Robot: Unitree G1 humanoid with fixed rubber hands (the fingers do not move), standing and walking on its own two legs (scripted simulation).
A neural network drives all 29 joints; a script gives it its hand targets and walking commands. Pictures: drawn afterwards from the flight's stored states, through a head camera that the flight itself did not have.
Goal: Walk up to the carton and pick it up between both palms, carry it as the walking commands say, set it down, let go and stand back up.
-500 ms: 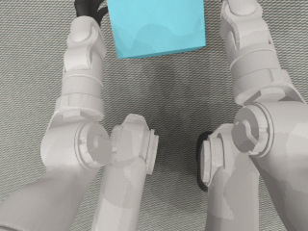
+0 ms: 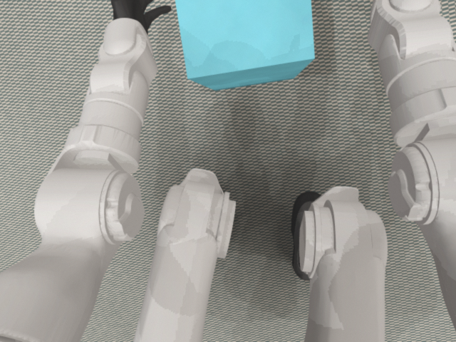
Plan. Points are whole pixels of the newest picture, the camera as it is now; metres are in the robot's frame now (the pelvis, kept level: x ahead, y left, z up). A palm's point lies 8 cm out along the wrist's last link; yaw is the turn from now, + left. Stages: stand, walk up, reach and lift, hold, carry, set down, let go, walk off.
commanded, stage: set down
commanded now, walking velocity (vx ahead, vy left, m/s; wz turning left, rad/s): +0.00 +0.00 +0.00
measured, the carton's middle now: (243, 5) +0.57 +0.05 -0.26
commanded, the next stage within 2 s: let go in 1.24 s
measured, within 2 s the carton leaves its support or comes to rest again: neither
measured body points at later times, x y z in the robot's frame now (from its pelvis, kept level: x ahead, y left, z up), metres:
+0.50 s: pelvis +0.01 +0.00 +0.09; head +0.35 -0.01 +0.39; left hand +0.54 +0.19 -0.03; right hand +0.59 -0.12 -0.03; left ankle +0.11 +0.13 -0.35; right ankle +0.10 -0.12 -0.35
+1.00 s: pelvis +0.03 +0.00 +0.23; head +0.35 -0.02 +0.55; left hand +0.53 +0.19 +0.13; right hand +0.59 -0.13 +0.12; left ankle +0.11 +0.13 -0.35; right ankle +0.10 -0.12 -0.35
